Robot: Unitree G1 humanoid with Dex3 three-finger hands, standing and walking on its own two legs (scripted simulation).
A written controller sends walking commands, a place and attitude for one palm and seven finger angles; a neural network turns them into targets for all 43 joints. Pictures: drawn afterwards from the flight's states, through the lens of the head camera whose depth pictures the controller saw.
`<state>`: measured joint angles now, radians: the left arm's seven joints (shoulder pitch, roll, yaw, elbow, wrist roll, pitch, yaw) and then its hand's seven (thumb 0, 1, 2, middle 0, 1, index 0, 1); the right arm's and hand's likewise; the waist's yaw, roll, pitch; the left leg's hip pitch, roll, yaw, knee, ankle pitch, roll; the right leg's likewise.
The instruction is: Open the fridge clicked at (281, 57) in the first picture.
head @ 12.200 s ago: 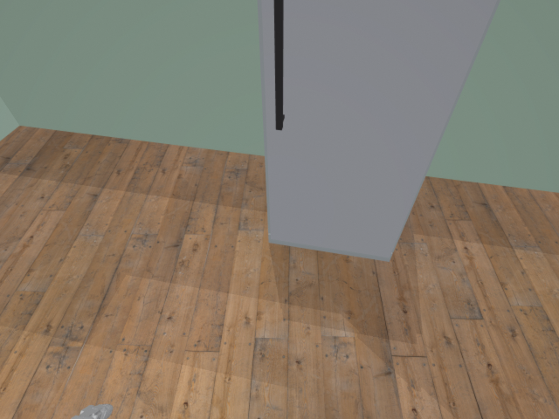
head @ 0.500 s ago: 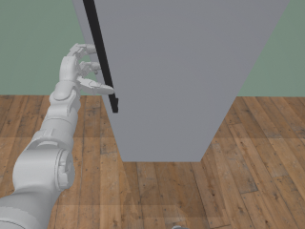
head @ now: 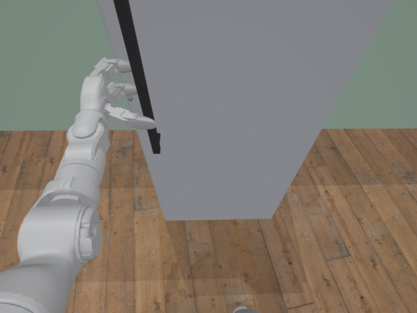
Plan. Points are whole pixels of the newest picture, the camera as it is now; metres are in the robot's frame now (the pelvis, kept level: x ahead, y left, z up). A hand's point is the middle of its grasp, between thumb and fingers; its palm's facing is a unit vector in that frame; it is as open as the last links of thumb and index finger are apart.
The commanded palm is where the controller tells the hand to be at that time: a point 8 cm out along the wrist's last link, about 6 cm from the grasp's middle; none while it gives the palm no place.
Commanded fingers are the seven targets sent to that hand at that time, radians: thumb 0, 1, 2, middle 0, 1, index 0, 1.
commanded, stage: slide the fingers in behind the handle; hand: left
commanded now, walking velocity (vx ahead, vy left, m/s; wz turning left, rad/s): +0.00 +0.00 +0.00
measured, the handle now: (143, 84) +0.53 +0.10 +0.14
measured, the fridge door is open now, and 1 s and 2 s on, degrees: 0 0 0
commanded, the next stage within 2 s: grip the handle and tug to test in 1.50 s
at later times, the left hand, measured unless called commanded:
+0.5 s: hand (144, 100) +0.49 +0.10 +0.14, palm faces -0.02 -1.00 -0.01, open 14.0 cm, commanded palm +0.46 +0.15 +0.14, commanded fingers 0.00 -0.50 0.30 -0.30 -1.20 -0.30 -1.20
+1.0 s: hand (156, 100) +0.48 +0.08 +0.14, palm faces -0.01 -1.00 -0.01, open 13.9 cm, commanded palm +0.46 +0.13 +0.14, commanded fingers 0.00 -0.50 0.30 -0.30 -1.20 -0.30 -1.20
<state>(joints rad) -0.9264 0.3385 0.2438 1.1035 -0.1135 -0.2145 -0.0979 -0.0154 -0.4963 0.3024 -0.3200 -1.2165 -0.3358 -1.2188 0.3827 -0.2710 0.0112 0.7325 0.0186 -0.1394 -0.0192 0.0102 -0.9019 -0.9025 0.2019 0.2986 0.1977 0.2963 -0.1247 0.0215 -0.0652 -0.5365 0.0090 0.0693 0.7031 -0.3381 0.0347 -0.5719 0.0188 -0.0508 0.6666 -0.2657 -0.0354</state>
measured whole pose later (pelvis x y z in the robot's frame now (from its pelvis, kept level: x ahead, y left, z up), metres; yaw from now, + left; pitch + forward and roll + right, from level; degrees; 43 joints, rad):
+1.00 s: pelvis +0.01 -0.02 +0.01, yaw +0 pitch +8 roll +0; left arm -0.89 0.23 0.19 1.06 -0.11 -0.21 0.00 -0.02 -0.50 0.30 -0.29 -1.20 -0.30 -1.21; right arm 0.34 -0.26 0.00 0.75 0.01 -0.13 -0.02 0.01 -0.90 -0.90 0.20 0.30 0.20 0.30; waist -0.11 0.03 -0.06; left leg -0.47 0.01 0.06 0.65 -0.33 0.01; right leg -0.51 0.03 -0.06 0.64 -0.27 -0.05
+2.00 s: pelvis +0.01 +0.00 +0.00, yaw +0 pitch +9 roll +0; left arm -0.94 0.23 0.19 1.12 -0.10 -0.23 0.01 -0.01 0.05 0.54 -0.35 -1.28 -0.37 -1.29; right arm 0.35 -0.26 0.01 0.75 0.01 -0.13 -0.01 0.01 -0.90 -0.90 0.20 0.30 0.20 0.30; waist -0.12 0.02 -0.06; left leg -0.51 0.00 0.06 0.69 -0.34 0.03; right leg -0.55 0.02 -0.05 0.66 -0.27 -0.04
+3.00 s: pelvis +0.03 -0.01 +0.01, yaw -1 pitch +8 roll +0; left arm -0.66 0.19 0.16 0.75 -0.13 -0.11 0.03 0.02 0.81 0.81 -0.36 -1.40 -0.35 -1.40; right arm 0.36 -0.25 -0.01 0.71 0.03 -0.10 -0.01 0.01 -0.90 -0.90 0.20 0.30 0.20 0.30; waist -0.09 0.04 -0.08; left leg -0.38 0.02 0.08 0.59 -0.34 0.01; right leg -0.44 0.04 -0.03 0.58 -0.27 -0.05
